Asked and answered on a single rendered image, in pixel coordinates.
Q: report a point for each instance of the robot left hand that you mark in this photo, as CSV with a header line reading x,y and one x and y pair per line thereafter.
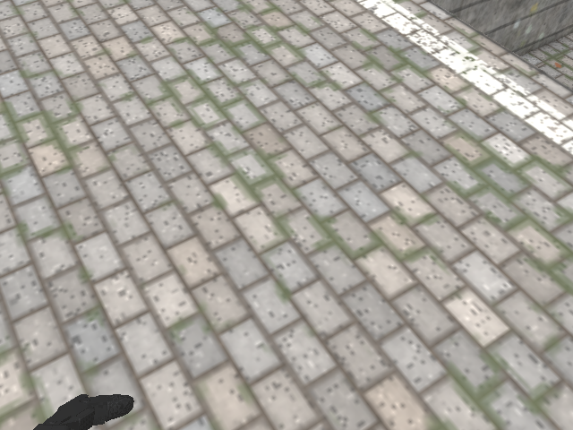
x,y
83,412

